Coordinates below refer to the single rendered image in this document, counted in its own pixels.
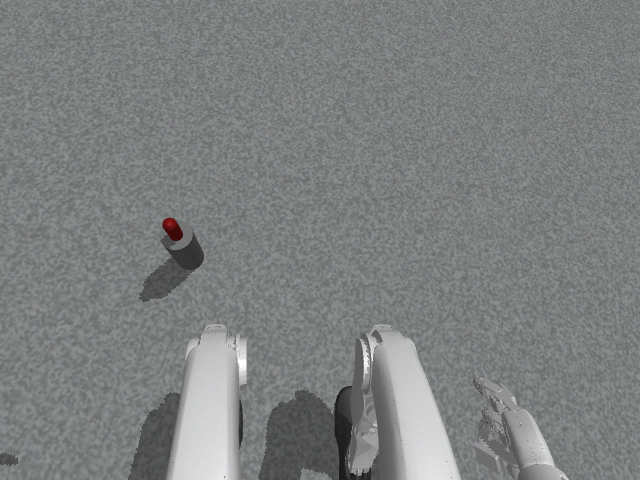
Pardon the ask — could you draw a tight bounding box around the right robot arm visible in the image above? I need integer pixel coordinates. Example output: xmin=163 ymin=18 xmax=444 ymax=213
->
xmin=518 ymin=464 xmax=569 ymax=480

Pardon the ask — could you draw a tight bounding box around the right robot foot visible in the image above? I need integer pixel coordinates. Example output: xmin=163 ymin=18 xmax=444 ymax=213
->
xmin=335 ymin=386 xmax=371 ymax=480

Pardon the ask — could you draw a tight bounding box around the bottle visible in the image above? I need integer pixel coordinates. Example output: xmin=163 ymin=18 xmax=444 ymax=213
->
xmin=160 ymin=218 xmax=204 ymax=270

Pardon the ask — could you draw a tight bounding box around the right robot hand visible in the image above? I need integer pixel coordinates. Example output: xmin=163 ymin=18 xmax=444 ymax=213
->
xmin=473 ymin=376 xmax=555 ymax=480

